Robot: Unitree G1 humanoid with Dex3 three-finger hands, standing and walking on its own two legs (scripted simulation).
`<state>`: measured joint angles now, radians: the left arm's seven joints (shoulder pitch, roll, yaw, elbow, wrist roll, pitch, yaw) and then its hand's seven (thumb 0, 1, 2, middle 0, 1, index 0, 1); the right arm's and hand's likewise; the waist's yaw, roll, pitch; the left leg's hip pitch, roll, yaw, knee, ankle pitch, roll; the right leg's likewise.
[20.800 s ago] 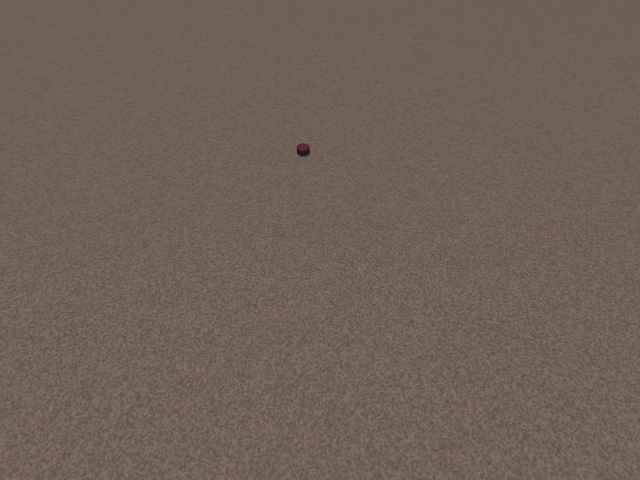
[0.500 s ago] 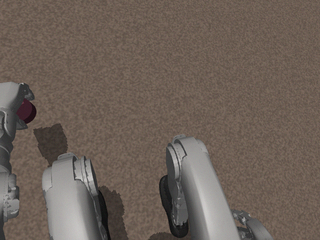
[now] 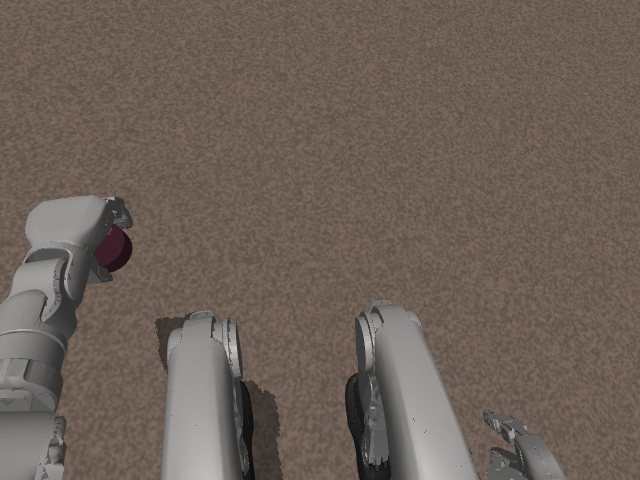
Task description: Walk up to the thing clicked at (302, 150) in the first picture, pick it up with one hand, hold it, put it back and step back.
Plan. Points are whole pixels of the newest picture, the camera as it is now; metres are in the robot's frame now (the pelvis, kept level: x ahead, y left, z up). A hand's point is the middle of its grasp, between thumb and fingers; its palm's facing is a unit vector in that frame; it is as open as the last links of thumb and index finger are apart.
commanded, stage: lift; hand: left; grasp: from above
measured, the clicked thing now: (103, 247) +0.42 +0.30 -0.14
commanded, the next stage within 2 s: hold in 1.08 s
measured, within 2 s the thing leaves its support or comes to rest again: neither
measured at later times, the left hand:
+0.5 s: hand out of the picture +0.35 +0.28 +0.10, palm faces -0.41 -0.12 -0.90, open 9.0 cm
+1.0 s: hand out of the picture +0.37 +0.26 +0.22, palm faces -0.43 -0.11 -0.90, open 9.1 cm
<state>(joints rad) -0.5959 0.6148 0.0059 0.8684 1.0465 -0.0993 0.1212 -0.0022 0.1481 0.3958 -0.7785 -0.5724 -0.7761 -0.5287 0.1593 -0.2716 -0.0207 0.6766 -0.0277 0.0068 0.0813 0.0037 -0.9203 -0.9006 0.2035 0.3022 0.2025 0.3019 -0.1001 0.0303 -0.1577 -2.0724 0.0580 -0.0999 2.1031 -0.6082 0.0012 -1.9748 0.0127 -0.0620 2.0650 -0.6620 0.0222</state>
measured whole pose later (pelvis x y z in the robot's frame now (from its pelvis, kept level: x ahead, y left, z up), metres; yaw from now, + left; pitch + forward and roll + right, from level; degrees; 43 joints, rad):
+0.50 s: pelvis +0.02 +0.00 +0.18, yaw +4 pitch +22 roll -3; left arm -0.32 0.49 -0.11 0.66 0.98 0.03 0.09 -0.01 0.14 0.48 -0.71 -0.64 -0.71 -0.59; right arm 0.18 -0.23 -0.01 0.69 0.04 0.00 -0.04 0.01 -0.91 -0.90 0.20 0.30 0.20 0.30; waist -0.07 0.04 -0.17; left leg -1.36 0.06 -0.04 1.50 -0.52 0.00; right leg -1.29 0.00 -0.03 1.47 -0.56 0.02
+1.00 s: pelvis +0.06 +0.00 +0.30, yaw +4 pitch +12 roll -1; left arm -0.34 0.39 -0.16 0.85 1.00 0.04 0.16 -0.01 0.13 0.52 -0.69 -0.67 -0.69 -0.62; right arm 0.26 -0.24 -0.03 0.74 0.03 -0.02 -0.04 0.01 -0.91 -0.90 0.20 0.30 0.20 0.30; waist -0.07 0.03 -0.10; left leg -0.77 0.05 0.02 0.95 -0.39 0.00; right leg -0.72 0.00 0.00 0.93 -0.42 0.02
